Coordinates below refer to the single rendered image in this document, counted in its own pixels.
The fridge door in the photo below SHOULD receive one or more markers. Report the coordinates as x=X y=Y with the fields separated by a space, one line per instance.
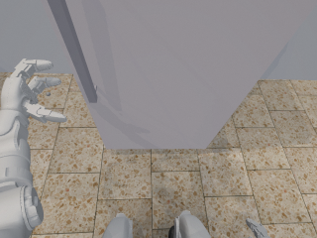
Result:
x=170 y=73

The left robot shin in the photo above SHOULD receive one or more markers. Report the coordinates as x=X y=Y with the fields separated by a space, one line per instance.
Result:
x=120 y=215

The robot left upper arm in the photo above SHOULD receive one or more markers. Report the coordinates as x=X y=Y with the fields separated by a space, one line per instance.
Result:
x=20 y=212

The handle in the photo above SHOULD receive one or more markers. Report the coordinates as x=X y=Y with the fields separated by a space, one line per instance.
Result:
x=68 y=33

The robot left thigh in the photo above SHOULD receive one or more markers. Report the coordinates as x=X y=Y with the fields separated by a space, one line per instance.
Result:
x=119 y=227

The left robot forearm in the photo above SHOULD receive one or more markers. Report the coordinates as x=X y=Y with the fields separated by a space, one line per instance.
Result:
x=15 y=152

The robot right hand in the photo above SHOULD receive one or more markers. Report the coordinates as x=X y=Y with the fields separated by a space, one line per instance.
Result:
x=258 y=229

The robot left hand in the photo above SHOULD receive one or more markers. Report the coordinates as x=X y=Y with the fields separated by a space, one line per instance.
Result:
x=15 y=91

